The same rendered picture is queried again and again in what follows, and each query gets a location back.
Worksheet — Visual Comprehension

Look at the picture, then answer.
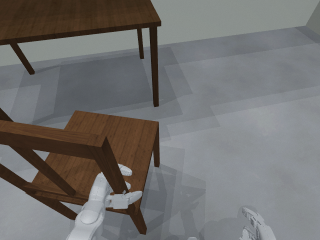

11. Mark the table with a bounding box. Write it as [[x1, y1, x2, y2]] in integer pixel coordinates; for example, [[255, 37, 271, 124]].
[[0, 0, 161, 122]]

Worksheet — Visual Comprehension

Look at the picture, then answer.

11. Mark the left robot hand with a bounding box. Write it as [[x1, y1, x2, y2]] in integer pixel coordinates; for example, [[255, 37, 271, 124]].
[[88, 164, 143, 209]]

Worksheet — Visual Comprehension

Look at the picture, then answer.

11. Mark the right robot hand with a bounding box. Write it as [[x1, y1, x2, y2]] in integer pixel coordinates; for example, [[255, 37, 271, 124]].
[[239, 207, 277, 240]]

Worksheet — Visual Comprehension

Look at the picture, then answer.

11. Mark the chair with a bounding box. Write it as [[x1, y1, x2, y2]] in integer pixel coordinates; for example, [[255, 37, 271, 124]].
[[0, 110, 160, 235]]

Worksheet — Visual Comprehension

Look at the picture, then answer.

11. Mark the robot left forearm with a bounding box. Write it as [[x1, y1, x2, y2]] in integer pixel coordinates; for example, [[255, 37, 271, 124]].
[[65, 200, 106, 240]]

